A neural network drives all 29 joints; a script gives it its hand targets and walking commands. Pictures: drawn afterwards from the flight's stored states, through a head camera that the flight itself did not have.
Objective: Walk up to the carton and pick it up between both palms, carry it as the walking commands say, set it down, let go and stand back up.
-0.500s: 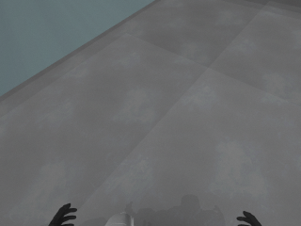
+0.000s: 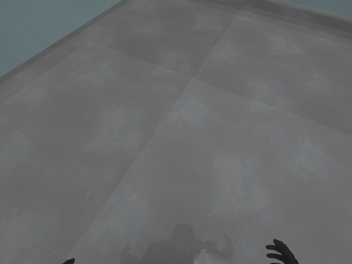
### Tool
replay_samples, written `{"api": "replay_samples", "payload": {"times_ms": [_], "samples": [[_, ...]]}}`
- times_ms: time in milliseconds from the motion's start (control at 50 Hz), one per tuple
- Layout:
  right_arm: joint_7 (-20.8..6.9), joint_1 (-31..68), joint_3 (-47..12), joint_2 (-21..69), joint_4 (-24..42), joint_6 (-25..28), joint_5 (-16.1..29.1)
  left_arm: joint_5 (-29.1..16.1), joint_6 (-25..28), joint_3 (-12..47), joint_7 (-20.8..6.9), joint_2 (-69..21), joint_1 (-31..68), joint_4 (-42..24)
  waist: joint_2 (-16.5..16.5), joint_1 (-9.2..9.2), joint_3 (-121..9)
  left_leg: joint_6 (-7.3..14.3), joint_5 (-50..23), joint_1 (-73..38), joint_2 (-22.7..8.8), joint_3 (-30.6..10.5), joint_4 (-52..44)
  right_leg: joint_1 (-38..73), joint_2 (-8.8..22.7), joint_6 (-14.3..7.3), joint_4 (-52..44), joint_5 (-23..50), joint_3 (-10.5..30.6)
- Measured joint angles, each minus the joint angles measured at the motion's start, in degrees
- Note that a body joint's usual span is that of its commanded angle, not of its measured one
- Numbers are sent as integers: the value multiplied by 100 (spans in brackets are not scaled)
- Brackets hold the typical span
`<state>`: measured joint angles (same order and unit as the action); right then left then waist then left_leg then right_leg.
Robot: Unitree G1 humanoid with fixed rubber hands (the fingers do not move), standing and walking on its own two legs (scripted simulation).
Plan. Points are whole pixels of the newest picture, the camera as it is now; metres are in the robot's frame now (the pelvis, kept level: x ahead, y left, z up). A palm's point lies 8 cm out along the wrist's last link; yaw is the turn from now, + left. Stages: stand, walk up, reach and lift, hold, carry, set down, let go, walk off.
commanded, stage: walk up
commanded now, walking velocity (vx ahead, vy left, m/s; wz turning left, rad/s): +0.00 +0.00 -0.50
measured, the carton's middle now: out of the picture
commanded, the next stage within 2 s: none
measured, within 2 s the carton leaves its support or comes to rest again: neither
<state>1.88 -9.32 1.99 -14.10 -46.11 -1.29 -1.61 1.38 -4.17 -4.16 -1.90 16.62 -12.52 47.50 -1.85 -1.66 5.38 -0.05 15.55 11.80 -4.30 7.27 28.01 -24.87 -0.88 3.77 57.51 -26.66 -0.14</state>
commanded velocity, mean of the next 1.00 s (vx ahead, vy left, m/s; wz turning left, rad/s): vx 0.00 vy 0.00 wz -0.50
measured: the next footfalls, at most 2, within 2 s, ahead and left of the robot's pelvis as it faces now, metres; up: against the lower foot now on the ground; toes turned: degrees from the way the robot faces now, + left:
right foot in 0.18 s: +0.01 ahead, -0.14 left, +0.00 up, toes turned -10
left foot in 0.66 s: +0.04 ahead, +0.08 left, +0.00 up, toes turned -15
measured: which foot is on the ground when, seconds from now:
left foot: down 0.00-0.18, up 0.20-0.64, down 0.66-1.00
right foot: up 0.00-0.16, down 0.18-0.66, up 0.68-1.00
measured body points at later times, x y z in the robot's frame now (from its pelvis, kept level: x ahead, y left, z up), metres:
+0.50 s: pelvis -0.02 -0.04 +0.00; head +0.02 -0.07 +0.45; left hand +0.13 +0.21 -0.11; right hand +0.05 -0.33 -0.13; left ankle +0.01 +0.12 -0.68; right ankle -0.03 -0.13 -0.74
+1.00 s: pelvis -0.04 -0.01 +0.00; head +0.00 -0.02 +0.45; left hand +0.19 +0.16 -0.14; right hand -0.11 -0.29 -0.12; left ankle +0.01 +0.09 -0.74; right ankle -0.13 -0.12 -0.71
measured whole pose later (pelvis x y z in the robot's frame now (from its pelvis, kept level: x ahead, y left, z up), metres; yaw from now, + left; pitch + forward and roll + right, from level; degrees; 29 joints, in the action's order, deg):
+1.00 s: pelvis -0.04 -0.01 +0.00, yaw -30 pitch +0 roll -2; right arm 1.1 -12.4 2.2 -14.9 -47.4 -0.5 -2.0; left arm -0.3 -4.4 -2.9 -2.4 16.2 -7.9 48.2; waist 0.1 0.8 5.6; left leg -0.2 16.5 12.3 -8.1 13.3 29.8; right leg -19.2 1.3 5.5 44.8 -25.2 -2.2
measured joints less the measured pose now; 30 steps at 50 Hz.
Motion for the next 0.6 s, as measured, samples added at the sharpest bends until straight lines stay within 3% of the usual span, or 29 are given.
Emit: {"api": "replay_samples", "payload": {"times_ms": [120, 180, 260, 360, 480, 600], "samples": [[-81, -236, 84, -129, -143, 40, -25, -55, 0, 102, -27, -86, 236, -100, 198, 195, -13, -133, 133, 11, -240, 307, 199, 636, 187, -75, -1368, 91, -219], [-139, -405, 119, -244, -221, -1, 47, -14, 136, 115, -8, -80, 323, -208, 303, 260, -99, -288, 334, 202, -400, 416, 602, 1101, 207, -299, -2529, 974, -396], [-134, -380, 142, -274, -247, -189, 62, 56, 282, 150, 85, -64, 316, -288, 397, 331, -83, -446, 1357, 982, -203, -185, 2307, 940, 108, -629, -2464, 873, -290], [-180, -167, 165, -241, -180, -231, 38, 51, 284, 155, 176, -27, 247, -241, 367, 235, -5, -537, 1002, 1497, -101, -515, 3163, 1029, 8, -689, -2871, 1180, -51], [-143, 182, 167, -218, -34, -300, 37, 68, 282, 138, 193, -67, 81, -216, 256, 50, 18, -552, 885, 1414, 13, -627, 2652, 1023, -108, -694, -3039, 1383, 235], [-76, 477, 24, -140, 221, -213, 146, 35, 216, 102, 150, -39, -63, -35, 85, -137, -65, -454, 866, 788, 276, -525, 1318, 859, -239, -554, -3067, 1543, 594]]}}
